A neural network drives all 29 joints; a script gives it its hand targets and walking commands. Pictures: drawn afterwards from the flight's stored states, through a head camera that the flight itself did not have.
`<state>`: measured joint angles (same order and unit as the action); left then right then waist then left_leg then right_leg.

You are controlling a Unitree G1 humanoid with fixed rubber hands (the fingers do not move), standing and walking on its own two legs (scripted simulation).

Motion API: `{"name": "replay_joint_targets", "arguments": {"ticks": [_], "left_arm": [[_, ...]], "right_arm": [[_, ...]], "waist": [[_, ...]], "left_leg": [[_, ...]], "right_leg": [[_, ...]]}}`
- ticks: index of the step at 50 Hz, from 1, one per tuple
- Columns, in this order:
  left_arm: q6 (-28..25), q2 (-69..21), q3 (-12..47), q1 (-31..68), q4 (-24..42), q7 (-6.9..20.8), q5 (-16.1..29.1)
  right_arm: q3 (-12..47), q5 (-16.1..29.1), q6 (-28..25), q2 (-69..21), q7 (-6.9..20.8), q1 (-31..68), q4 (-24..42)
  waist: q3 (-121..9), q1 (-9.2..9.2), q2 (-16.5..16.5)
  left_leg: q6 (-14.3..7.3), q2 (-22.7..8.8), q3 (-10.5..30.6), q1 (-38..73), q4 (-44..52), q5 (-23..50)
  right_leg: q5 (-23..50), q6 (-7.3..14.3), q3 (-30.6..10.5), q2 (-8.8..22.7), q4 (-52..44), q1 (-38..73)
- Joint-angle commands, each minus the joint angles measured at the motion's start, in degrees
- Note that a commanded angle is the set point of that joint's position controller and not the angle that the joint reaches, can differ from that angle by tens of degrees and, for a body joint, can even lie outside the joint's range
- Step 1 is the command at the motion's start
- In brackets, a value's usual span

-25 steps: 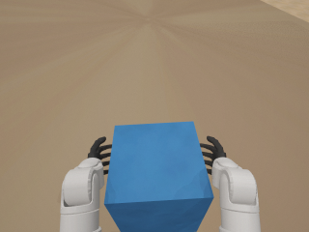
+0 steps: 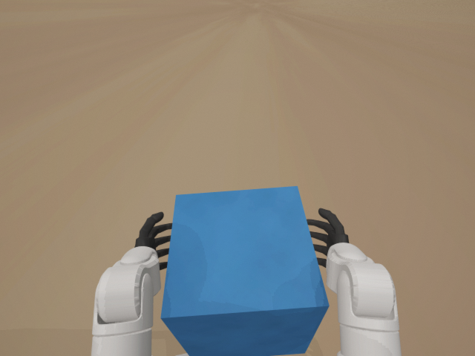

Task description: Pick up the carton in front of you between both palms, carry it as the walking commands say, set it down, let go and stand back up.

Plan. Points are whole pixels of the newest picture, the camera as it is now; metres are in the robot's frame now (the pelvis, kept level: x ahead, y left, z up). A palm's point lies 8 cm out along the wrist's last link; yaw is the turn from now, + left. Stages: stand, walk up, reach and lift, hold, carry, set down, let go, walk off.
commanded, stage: carry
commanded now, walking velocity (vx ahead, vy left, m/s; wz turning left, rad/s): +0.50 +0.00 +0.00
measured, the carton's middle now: (243, 277) +0.26 +0.00 -0.03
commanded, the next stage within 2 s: none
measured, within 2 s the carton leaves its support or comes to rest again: neither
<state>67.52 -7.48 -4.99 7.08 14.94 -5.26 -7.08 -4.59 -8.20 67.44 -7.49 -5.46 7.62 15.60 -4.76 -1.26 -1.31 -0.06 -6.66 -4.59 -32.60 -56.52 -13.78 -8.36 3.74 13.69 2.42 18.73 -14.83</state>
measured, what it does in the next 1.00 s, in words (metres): walks ahead: left foot, then right foot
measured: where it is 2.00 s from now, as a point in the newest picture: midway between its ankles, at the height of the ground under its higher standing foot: (235, 306)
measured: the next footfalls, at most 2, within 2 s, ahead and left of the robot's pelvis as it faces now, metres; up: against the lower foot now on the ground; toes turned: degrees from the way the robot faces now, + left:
left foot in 0.28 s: +0.42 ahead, +0.15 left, +0.00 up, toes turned +7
right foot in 0.68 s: +0.57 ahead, -0.08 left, +0.00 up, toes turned +13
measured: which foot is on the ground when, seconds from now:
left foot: up 0.00-0.26, down 0.28-1.00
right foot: down 0.00-0.30, up 0.32-0.66, down 0.68-1.00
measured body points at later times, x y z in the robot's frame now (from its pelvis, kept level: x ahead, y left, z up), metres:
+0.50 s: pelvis +0.32 +0.06 +0.00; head +0.34 +0.08 +0.45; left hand +0.62 +0.19 +0.06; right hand +0.60 -0.11 +0.07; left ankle +0.34 +0.13 -0.75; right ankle +0.32 -0.08 -0.68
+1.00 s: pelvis +0.51 +0.03 -0.02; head +0.50 +0.03 +0.43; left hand +0.79 +0.18 +0.06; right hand +0.79 -0.12 +0.07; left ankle +0.39 +0.14 -0.75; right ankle +0.54 -0.06 -0.75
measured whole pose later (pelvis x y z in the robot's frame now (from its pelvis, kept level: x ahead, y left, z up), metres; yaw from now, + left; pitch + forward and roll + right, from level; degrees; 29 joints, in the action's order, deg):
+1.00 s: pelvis +0.51 +0.03 -0.02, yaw -1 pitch +5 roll -1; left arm 69.1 -7.9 -5.6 10.6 17.8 -5.4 -7.5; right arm -6.4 -7.7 68.9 -7.9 -5.4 11.1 18.4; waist -6.2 -0.1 -1.6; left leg 2.0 -4.2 -7.1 -7.7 -28.9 -24.1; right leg -12.4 2.9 12.8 2.2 30.1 -21.9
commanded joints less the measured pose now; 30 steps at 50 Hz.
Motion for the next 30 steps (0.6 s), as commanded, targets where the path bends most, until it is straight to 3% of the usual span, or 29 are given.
{"name": "replay_joint_targets", "arguments": {"ticks": [1, 6, 10, 12, 13, 14, 15, 16, 17, 18, 19, 20, 22, 25, 28, 30], "left_arm": [[-1.28, -56.74, 40.42, 25.70, 6.21, 16.74, 25.49], [0.09, -51.77, 40.01, 25.88, 9.32, 16.10, 25.09], [2.33, -48.01, 38.62, 25.49, 8.35, 15.13, 23.60], [3.34, -46.89, 38.36, 26.54, 7.81, 14.83, 23.52], [3.78, -46.47, 38.44, 27.33, 7.87, 14.69, 23.63], [4.19, -45.75, 38.46, 27.99, 7.84, 14.51, 23.65], [4.86, -46.56, 39.16, 30.01, 8.91, 14.27, 23.95], [5.12, -46.78, 39.23, 31.23, 9.20, 14.36, 24.14], [4.86, -48.84, 39.38, 32.18, 8.14, 14.46, 24.42], [4.30, -50.65, 39.50, 32.30, 7.98, 14.63, 24.63], [3.61, -52.32, 39.89, 32.49, 7.78, 14.66, 24.68], [2.78, -53.53, 40.01, 32.84, 7.86, 14.59, 24.52], [1.69, -55.89, 40.83, 31.69, 8.01, 14.14, 24.05], [0.64, -56.07, 41.08, 28.86, 8.99, 13.27, 23.10], [0.97, -54.49, 41.25, 28.39, 10.98, 12.80, 23.08], [1.76, -53.03, 41.16, 27.76, 10.92, 13.08, 23.22]], "right_arm": [[41.23, 23.61, -1.30, -58.28, 14.88, 23.28, 3.89], [41.09, 24.43, 0.17, -53.94, 14.50, 24.32, 7.18], [39.60, 24.62, 2.72, -49.55, 14.62, 24.77, 6.87], [38.59, 24.56, 3.76, -48.23, 14.77, 25.18, 5.99], [37.94, 24.50, 4.13, -47.75, 14.86, 24.83, 5.13], [37.19, 24.39, 4.40, -47.35, 14.97, 24.37, 4.20], [36.28, 23.73, 4.29, -46.41, 15.25, 24.98, 2.96], [36.50, 24.37, 4.05, -48.37, 15.32, 24.88, 1.62], [36.49, 25.11, 3.94, -50.03, 15.45, 26.16, 2.70], [36.86, 25.59, 3.59, -52.24, 15.57, 27.15, 3.16], [37.25, 25.86, 3.10, -54.08, 15.75, 28.13, 3.92], [37.87, 26.14, 2.51, -55.56, 15.97, 29.22, 4.65], [38.20, 26.66, 1.71, -56.55, 16.29, 28.67, 5.28], [38.22, 26.79, 1.23, -55.59, 16.72, 26.81, 7.02], [37.82, 26.24, 1.41, -53.66, 16.64, 25.17, 8.17], [37.28, 25.15, 1.87, -52.43, 16.35, 23.35, 7.40]], "waist": [[-13.75, 0.46, 8.44], [-8.91, 0.20, 8.65], [-5.06, 0.14, 9.55], [-6.13, 0.69, 9.42], [-9.06, 1.61, 7.34], [-13.06, 2.76, 3.29], [-17.89, 3.18, -9.94], [-19.25, 2.81, -19.68], [-17.81, 2.41, -13.98], [-17.90, 2.54, -8.79], [-17.49, 2.26, -3.44], [-17.27, 1.86, -2.47], [-17.83, 1.69, -5.47], [-17.58, 1.48, -7.38], [-16.10, 1.59, -8.72], [-15.32, 1.95, -8.90]], "left_leg": [[1.19, -1.29, -1.17, -4.05, 9.89, 4.52], [0.77, 0.41, -4.81, -3.03, 22.07, 11.33], [-0.75, 1.29, -6.39, 0.41, 27.89, 12.40], [-1.64, 3.13, -9.12, 7.95, 30.33, 8.98], [-1.74, 5.77, -11.75, 17.40, 31.83, 5.99], [-2.02, 2.82, -6.89, 30.82, 31.09, 2.92], [-8.67, -13.01, 19.12, 43.90, 37.30, -6.89], [-12.84, -18.63, 34.46, 49.25, 44.56, -0.73], [-12.48, -18.20, 28.37, 47.41, 42.36, 11.96], [-11.50, -16.72, 21.92, 43.70, 39.86, 23.64], [-9.33, -15.37, 15.52, 39.86, 39.28, 29.54], [-7.35, -13.99, 10.45, 36.65, 40.19, 30.31], [-5.77, -11.60, 4.15, 34.39, 41.04, 32.52], [-6.23, -9.33, -2.15, 35.36, 40.46, 39.15], [-5.74, -7.97, -5.78, 34.88, 39.27, 42.89], [-5.19, -7.36, -6.90, 34.87, 37.98, 41.50]], "right_leg": [[-2.17, 3.89, -12.40, 14.37, -12.12, 15.20], [5.09, 3.15, -7.73, 12.60, -11.14, 17.11], [9.14, 1.93, -6.09, 12.68, -8.19, 18.48], [15.02, 0.53, -3.97, 12.05, -1.31, 17.45], [18.46, -1.01, -0.79, 9.61, 7.62, 14.41], [14.87, -2.75, 0.09, 7.68, 18.89, 5.90], [3.08, -6.25, -1.02, 2.18, 37.53, -9.91], [-18.15, -6.32, -5.67, -2.88, 48.84, -22.82], [-19.26, -4.81, -10.80, 0.15, 55.00, -25.78], [-18.13, -3.66, -12.18, 2.18, 55.98, -25.16], [-14.57, -3.22, -12.69, 4.30, 52.24, -23.36], [-11.65, -3.27, -12.94, 5.36, 46.92, -20.88], [-9.28, -3.88, -10.36, 3.86, 39.99, -16.93], [-6.39, -4.82, -7.35, 2.03, 28.70, -15.63], [0.50, -4.80, -4.82, 0.21, 18.09, -12.26], [5.78, -4.68, -3.63, -0.36, 13.50, -9.56]]}}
